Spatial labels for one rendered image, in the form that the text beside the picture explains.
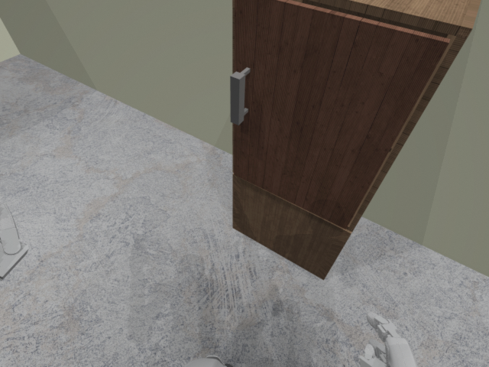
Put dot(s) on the left robot shin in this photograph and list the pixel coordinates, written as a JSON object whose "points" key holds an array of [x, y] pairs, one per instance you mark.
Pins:
{"points": [[215, 357]]}

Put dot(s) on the left robot hand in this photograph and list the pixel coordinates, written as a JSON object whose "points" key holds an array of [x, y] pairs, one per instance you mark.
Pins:
{"points": [[11, 249]]}

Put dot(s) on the right robot hand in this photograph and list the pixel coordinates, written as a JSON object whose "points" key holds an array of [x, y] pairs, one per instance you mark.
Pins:
{"points": [[395, 353]]}

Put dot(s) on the cupboard door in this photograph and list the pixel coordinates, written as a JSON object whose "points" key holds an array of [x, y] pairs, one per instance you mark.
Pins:
{"points": [[327, 96]]}

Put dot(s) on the handle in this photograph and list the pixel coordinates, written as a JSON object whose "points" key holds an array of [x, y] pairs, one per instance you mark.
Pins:
{"points": [[237, 94]]}

